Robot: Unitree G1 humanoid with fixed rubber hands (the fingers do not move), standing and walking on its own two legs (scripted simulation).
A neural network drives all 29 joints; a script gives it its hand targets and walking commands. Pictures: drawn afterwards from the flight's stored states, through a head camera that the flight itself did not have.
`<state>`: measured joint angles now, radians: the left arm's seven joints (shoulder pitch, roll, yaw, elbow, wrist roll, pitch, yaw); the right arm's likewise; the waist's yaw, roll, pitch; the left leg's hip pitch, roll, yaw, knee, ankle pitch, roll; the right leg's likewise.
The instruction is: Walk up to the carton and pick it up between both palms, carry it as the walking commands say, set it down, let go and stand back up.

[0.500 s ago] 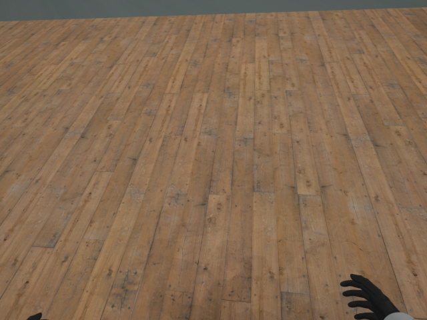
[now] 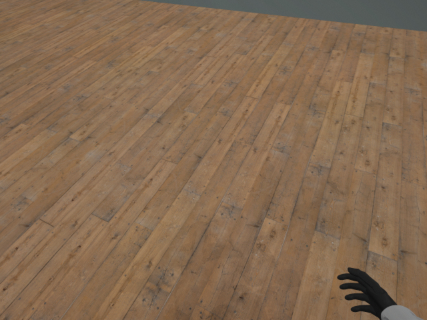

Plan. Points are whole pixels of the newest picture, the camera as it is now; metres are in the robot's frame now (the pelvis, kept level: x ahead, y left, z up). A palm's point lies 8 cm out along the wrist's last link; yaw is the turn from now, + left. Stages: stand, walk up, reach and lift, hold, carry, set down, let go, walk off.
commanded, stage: walk up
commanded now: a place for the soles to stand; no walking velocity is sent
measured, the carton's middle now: out of the picture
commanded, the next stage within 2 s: none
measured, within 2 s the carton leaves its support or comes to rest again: neither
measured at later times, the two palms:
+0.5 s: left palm out of the picture +0.12 +0.37 -0.03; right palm (303, 186) +0.44 -0.21 -0.08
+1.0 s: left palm (34, 277) +0.24 +0.38 -0.05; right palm (232, 116) +0.75 -0.05 -0.08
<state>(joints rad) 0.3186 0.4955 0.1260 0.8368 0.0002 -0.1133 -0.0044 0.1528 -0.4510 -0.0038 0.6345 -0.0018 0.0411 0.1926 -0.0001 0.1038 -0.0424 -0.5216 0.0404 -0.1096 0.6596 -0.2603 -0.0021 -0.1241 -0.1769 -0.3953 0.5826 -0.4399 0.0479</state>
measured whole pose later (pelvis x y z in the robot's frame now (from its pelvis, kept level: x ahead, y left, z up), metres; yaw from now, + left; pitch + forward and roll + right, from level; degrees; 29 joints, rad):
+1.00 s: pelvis +0.42 +0.06 -0.01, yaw +37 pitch +3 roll +1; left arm 0.38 0.50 0.10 0.84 0.00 -0.12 -0.02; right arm 0.07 -0.45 0.00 0.66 0.00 0.01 0.15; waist 0.00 0.06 0.00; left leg -0.64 0.01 0.00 0.72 -0.24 0.01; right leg -0.02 -0.14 -0.39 0.57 -0.56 0.03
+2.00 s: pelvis +0.95 +0.39 +0.01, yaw +54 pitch +1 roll +3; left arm 0.47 0.41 0.08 0.81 0.00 -0.13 -0.01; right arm 0.09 -0.46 0.00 0.71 0.00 -0.03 0.11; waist 0.00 0.08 0.02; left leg -0.66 -0.05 0.02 0.79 -0.21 0.08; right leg -0.02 -0.08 -0.16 0.50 -0.51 -0.02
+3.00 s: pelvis +1.26 +0.83 -0.01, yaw +58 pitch +0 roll +1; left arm 0.32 0.43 0.07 0.80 0.00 -0.14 0.00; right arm 0.14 -0.46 -0.01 0.72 0.00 -0.03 0.08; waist 0.00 0.04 0.03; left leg -0.41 -0.05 0.05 0.88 -0.40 0.08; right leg -0.45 -0.07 -0.05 0.77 -0.29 0.00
